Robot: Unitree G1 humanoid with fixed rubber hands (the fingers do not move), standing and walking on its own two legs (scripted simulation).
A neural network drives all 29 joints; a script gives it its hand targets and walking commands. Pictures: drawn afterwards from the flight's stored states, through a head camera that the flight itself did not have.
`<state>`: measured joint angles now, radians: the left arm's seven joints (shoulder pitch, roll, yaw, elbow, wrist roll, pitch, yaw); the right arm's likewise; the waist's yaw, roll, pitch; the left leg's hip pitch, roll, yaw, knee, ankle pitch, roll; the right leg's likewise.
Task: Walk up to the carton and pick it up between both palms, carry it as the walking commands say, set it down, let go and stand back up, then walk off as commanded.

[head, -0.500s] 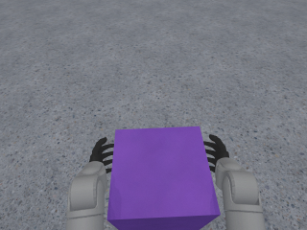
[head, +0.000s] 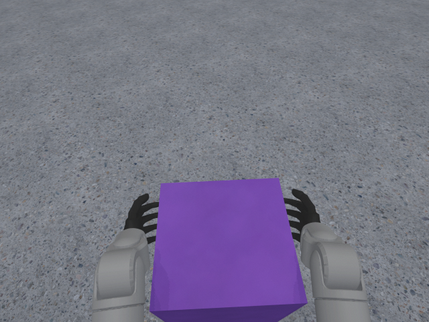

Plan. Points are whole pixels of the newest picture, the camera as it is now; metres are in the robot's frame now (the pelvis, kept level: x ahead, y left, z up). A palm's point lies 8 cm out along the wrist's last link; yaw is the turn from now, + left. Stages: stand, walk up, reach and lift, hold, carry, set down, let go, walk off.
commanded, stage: carry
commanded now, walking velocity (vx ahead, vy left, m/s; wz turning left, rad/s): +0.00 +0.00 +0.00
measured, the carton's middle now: (222, 257) +0.26 +0.00 -0.02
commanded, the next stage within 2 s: hold in 0.36 s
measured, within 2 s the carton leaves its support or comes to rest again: neither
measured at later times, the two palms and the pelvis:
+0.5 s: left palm (134, 247) +0.26 +0.16 +0.04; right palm (300, 239) +0.27 -0.14 +0.03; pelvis -0.01 +0.00 +0.01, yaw -3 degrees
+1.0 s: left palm (121, 239) +0.27 +0.18 +0.06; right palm (292, 234) +0.27 -0.12 +0.06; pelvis -0.02 +0.02 +0.01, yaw -3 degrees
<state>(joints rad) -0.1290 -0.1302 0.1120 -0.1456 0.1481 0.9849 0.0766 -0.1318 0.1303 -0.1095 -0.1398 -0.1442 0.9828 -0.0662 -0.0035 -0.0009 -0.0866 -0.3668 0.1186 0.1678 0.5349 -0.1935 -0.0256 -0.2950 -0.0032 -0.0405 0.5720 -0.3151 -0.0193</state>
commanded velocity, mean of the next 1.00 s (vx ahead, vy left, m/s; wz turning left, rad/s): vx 0.00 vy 0.00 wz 0.00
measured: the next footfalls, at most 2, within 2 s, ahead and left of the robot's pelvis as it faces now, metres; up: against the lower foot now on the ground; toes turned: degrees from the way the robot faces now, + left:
none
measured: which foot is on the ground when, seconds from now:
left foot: down 0.00-1.00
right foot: down 0.00-1.00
